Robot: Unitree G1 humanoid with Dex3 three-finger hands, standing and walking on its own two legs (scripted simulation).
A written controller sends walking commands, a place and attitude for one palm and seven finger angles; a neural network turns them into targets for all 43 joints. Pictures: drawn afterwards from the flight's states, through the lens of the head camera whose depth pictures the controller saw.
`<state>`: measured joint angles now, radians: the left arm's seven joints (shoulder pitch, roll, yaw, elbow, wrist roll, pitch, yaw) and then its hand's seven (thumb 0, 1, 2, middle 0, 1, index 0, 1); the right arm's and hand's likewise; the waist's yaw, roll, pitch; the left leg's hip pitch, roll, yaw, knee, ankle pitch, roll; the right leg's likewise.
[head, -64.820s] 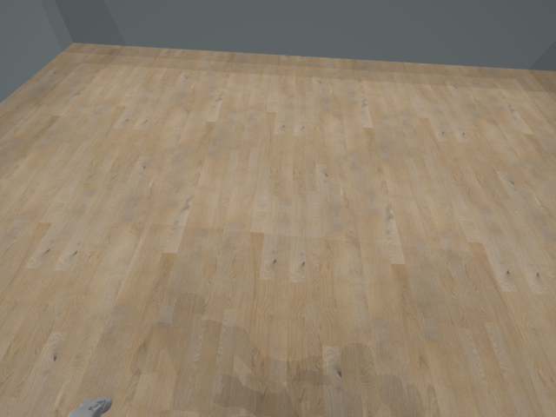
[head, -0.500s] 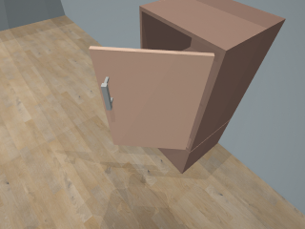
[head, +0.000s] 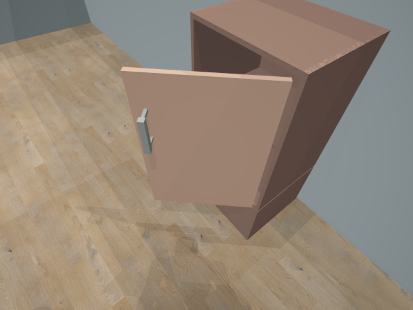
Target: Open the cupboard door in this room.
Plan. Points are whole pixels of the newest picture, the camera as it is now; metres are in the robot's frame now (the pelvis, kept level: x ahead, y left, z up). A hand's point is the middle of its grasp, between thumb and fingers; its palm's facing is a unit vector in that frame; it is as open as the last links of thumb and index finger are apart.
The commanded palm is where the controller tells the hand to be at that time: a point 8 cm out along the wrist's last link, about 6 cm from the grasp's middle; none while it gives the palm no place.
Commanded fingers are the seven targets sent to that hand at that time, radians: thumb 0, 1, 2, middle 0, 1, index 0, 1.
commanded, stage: look again from close up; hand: left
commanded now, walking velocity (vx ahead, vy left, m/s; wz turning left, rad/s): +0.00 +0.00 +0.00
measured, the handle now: (146, 131) +0.55 +0.21 -0.02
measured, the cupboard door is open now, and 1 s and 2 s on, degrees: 47 47 47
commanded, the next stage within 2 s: raise the hand with hooked fingers in 0.42 s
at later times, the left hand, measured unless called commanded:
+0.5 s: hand out of the picture +0.00 +0.16 -0.18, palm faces +0.04 -0.98 -0.18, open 7.3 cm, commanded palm none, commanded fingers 0.00 0.90 0.90 -0.20 -0.30 -0.20 -0.30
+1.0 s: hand (118, 307) +0.14 +0.18 -0.07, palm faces +0.07 -1.00 +0.00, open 8.9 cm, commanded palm +0.13 +0.24 -0.05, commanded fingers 0.00 0.32 0.65 -0.24 -0.68 -0.24 -0.68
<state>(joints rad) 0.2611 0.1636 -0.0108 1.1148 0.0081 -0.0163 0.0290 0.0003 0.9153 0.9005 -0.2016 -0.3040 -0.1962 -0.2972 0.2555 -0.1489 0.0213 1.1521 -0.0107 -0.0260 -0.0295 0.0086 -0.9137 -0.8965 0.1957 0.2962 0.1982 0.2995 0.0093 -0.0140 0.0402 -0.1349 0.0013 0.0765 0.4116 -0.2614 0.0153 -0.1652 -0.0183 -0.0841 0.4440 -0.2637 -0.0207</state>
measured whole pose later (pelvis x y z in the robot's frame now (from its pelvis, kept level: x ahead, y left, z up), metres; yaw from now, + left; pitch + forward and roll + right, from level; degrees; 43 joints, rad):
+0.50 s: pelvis +0.00 -0.01 +0.00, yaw +0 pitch -1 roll +1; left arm 0.28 0.15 -0.01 1.12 0.01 -0.02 0.03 0.00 0.92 0.90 -0.20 -0.30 -0.20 -0.30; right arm 0.27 -0.14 0.02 1.16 -0.01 -0.03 -0.03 0.01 -0.91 -0.90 0.20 0.30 0.20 0.30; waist 0.01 -0.02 0.04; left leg -0.13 0.01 0.07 0.40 -0.26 0.00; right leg -0.15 -0.01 -0.09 0.44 -0.27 -0.03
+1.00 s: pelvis -0.04 -0.02 -0.09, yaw +1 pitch +13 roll +0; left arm 0.42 0.18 0.17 0.14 -0.26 -0.49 -0.32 0.01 0.55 0.75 -0.23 -0.54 -0.23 -0.53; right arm 0.12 -0.27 -0.06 0.48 0.03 -0.23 -0.03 0.01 -0.90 -0.90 0.19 0.30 0.20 0.30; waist 0.03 -0.04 -0.12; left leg -0.84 0.04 0.03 1.15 -0.53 0.00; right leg -0.85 -0.03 -0.12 1.14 -0.52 -0.06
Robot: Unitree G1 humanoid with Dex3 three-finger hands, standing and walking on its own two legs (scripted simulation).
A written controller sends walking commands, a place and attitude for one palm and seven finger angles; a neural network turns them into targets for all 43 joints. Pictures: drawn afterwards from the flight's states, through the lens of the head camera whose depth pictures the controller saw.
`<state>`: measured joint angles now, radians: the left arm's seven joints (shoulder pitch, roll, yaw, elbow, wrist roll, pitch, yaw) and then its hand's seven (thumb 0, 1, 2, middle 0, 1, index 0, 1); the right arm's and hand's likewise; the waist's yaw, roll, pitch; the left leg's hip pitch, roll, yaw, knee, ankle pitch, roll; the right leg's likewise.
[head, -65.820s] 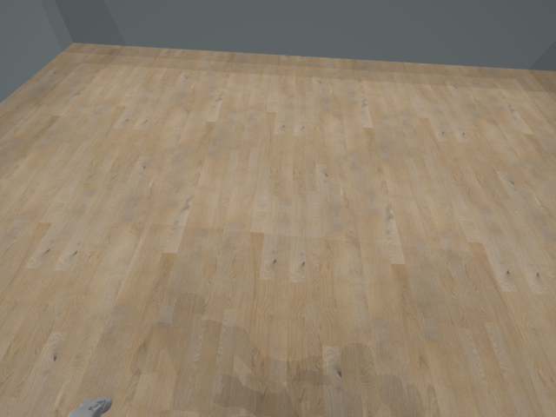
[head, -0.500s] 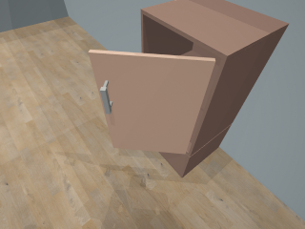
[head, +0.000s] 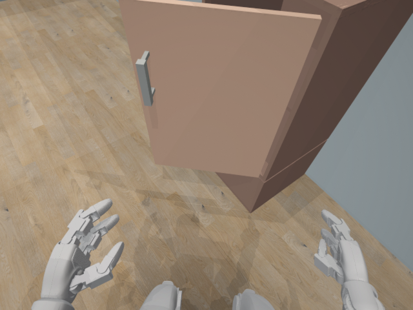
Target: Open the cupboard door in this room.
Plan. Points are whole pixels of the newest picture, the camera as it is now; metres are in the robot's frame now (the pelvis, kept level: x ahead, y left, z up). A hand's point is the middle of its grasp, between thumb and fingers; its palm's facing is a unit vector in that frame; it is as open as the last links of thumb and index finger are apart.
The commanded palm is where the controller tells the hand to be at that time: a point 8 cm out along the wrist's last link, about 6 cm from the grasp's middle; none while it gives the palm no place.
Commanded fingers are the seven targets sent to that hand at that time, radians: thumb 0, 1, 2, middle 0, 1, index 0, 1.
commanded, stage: raise the hand with hooked fingers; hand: left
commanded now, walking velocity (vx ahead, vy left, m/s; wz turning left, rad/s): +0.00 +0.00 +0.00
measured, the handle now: (147, 79) +0.60 +0.21 +0.08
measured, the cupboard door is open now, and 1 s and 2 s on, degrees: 47 47 47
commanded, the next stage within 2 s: move the hooked fingers beside the handle in 1.62 s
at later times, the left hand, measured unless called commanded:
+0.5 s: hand (79, 223) +0.24 +0.24 +0.05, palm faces -0.01 -1.00 -0.06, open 11.9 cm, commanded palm +0.22 +0.30 +0.06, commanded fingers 0.00 -0.27 0.40 -0.28 -1.05 -0.28 -1.05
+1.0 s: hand (55, 189) +0.28 +0.29 +0.08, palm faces +0.00 -1.00 -0.06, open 13.9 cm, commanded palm +0.26 +0.34 +0.09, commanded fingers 0.00 -0.50 0.30 -0.30 -1.20 -0.30 -1.20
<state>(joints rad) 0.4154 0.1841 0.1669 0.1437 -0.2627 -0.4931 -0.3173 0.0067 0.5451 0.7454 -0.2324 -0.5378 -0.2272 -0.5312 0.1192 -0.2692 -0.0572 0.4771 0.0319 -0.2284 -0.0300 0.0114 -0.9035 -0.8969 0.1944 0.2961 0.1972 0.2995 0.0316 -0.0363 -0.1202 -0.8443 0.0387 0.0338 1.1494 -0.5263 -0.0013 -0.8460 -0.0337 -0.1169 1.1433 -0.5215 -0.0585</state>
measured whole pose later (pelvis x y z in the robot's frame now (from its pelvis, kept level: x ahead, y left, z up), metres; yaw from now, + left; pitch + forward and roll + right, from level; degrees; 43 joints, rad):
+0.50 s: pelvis +0.00 +0.02 +0.01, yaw +0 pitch +14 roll -2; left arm 0.27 0.29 0.28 0.15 -0.32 -0.39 -0.37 0.00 -0.04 0.50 -0.27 -0.91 -0.26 -0.90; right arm 0.28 -0.27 0.00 0.59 0.04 -0.23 -0.06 0.02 -0.90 -0.90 0.20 0.30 0.20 0.30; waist -0.02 0.02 -0.10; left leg -0.83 0.03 0.04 1.08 -0.49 0.03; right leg -0.82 -0.03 -0.11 1.03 -0.46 -0.02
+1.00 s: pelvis +0.01 +0.03 +0.03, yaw +0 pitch +13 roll -2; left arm 0.05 0.39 0.39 0.33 -0.35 -0.32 -0.49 -0.01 -0.48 0.31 -0.30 -1.19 -0.30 -1.19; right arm 0.25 -0.26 0.06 0.55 0.04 -0.22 -0.06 0.01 -0.90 -0.90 0.20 0.30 0.20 0.30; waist 0.00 0.02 -0.08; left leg -0.75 0.03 0.03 1.00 -0.47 0.04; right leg -0.72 -0.03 -0.12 0.94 -0.43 -0.01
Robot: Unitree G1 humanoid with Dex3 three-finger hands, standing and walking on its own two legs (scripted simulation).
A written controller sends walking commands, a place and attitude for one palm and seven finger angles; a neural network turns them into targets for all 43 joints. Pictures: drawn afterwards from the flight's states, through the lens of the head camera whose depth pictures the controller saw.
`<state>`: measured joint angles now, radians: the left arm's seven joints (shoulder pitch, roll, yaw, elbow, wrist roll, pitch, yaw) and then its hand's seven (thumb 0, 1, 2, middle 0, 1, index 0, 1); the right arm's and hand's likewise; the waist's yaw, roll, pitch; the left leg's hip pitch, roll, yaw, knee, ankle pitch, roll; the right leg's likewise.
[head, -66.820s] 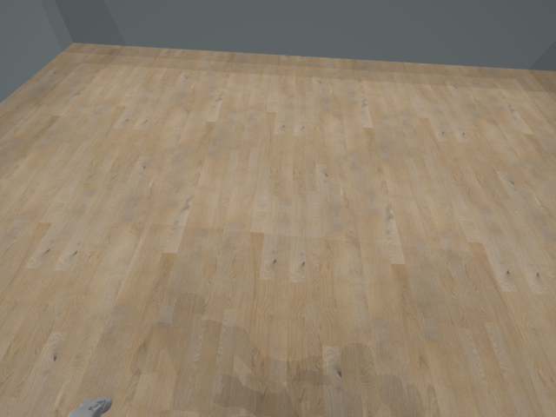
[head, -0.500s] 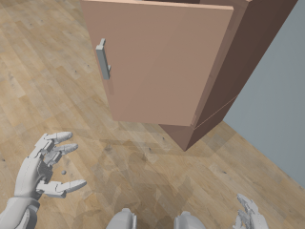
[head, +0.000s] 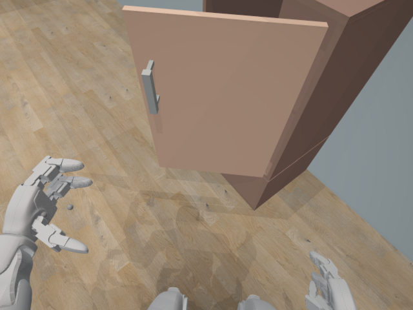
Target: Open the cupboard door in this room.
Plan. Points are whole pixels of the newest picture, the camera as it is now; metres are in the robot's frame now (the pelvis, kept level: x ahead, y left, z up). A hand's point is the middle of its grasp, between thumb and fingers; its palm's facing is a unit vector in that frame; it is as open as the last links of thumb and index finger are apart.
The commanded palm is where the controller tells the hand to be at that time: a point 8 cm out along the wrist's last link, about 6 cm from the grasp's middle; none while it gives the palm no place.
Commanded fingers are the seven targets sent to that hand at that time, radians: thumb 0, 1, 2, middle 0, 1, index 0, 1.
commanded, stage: raise the hand with hooked fingers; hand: left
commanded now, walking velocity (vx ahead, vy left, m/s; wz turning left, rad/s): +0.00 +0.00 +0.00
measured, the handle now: (152, 88) +0.59 +0.18 +0.05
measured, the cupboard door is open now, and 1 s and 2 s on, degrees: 47 47 47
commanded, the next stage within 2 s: move the hooked fingers beside the handle in 0.62 s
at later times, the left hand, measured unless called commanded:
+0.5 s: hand (73, 195) +0.29 +0.26 +0.06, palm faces -0.02 -1.00 -0.04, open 14.0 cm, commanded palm +0.27 +0.31 +0.06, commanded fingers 0.00 -0.50 0.30 -0.30 -1.20 -0.30 -1.20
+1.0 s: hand (83, 178) +0.33 +0.26 +0.06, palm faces -0.04 -1.00 -0.02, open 14.0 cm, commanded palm +0.31 +0.31 +0.06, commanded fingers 0.00 -0.50 0.30 -0.30 -1.20 -0.30 -1.20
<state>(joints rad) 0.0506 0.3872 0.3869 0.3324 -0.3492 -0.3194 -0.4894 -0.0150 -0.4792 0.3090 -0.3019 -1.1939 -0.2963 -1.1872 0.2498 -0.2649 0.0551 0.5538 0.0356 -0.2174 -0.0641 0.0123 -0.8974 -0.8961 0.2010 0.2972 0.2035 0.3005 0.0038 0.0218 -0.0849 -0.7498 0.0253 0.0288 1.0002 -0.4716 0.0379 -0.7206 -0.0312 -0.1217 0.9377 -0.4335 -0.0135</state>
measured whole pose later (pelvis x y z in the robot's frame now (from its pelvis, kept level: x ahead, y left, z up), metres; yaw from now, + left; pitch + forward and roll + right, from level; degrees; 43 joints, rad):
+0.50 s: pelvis +0.00 -0.01 +0.01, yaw -1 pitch +13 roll -2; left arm -0.02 0.41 0.44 0.45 -0.36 -0.34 -0.54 -0.02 -0.50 0.30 -0.30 -1.20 -0.30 -1.20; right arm 0.29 -0.29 0.03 0.56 0.04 -0.20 -0.06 0.01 -0.90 -0.90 0.20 0.30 0.20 0.30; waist -0.02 0.01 -0.08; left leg -0.73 0.03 0.04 0.96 -0.46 0.03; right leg -0.71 -0.02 -0.11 0.91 -0.42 -0.02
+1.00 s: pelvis +0.00 +0.00 +0.00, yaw +0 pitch +14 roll -2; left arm -0.22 0.43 0.41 0.59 -0.32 -0.33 -0.54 -0.02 -0.50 0.30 -0.30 -1.20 -0.30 -1.20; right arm 0.26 -0.29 0.05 0.58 0.04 -0.19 -0.08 0.01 -0.90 -0.90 0.20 0.30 0.20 0.30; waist -0.02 0.01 -0.08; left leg -0.77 0.03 0.03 0.99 -0.46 0.03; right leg -0.75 -0.03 -0.12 0.93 -0.42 -0.02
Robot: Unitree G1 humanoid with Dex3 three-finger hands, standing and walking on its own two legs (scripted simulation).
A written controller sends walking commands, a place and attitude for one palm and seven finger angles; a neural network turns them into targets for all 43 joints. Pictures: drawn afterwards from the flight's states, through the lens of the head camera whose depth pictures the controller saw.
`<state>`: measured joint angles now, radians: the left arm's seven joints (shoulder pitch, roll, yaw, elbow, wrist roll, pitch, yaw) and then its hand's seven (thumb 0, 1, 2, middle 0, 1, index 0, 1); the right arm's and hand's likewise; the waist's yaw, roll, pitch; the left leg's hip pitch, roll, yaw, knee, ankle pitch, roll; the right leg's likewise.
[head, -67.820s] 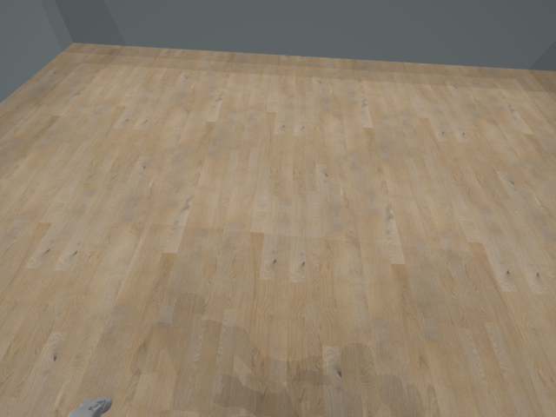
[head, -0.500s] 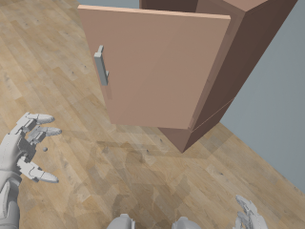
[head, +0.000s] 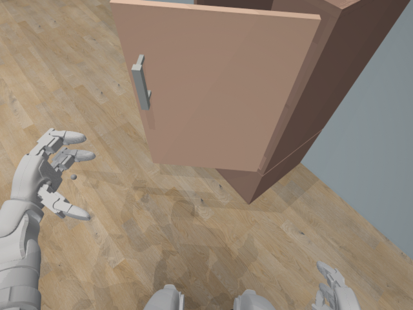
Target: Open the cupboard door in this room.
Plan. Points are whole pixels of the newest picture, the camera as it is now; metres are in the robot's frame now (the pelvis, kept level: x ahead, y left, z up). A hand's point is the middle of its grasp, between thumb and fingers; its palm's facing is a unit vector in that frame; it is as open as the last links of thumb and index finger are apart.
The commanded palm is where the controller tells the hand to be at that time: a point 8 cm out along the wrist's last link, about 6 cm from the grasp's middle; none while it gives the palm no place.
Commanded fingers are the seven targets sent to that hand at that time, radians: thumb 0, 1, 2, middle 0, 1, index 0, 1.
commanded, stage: move the hooked fingers beside the handle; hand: left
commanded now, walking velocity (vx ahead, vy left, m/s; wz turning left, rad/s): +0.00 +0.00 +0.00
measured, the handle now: (143, 83) +0.60 +0.19 +0.05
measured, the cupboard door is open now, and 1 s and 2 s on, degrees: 47 47 47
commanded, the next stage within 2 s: none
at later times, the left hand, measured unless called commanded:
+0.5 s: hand (89, 142) +0.41 +0.26 +0.06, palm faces -0.04 -1.00 -0.01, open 14.0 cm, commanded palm +0.39 +0.31 +0.05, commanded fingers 0.00 -0.50 0.30 -0.30 -1.20 -0.30 -1.20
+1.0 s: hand (102, 113) +0.49 +0.25 +0.05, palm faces -0.04 -1.00 +0.00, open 14.0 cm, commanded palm +0.48 +0.30 +0.05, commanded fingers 0.00 -0.50 0.30 -0.30 -1.20 -0.30 -1.20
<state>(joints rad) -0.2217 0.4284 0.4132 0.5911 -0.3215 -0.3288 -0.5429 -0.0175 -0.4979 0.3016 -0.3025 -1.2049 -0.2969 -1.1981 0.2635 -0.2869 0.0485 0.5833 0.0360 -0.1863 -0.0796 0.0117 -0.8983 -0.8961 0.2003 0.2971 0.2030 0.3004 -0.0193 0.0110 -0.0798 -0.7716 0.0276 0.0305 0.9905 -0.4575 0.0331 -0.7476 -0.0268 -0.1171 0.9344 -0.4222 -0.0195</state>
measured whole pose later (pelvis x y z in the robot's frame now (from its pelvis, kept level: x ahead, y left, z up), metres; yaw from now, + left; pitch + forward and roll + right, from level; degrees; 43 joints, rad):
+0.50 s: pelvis +0.00 +0.00 +0.00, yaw -2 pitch +17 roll -2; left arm -0.50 0.50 0.46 0.88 -0.25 -0.38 -0.51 -0.02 -0.50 0.30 -0.30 -1.20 -0.30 -1.20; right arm 0.34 -0.29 0.03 0.61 0.03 -0.08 -0.06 0.01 -0.90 -0.90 0.20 0.30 0.20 0.30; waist -0.08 0.01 -0.09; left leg -0.84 0.04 0.05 1.01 -0.46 0.04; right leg -0.82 -0.01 -0.10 0.94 -0.41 -0.01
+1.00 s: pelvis -0.01 +0.01 -0.02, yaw -2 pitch +22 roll -4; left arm -0.85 0.66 0.50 1.18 -0.15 -0.39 -0.48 -0.02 -0.50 0.30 -0.30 -1.20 -0.30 -1.20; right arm 0.36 -0.30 0.06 0.62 0.01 0.02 -0.05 0.01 -0.90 -0.90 0.20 0.30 0.20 0.30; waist -0.15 0.01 -0.09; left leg -1.00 0.05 0.04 1.10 -0.48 0.05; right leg -0.97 0.00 -0.10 1.01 -0.42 -0.01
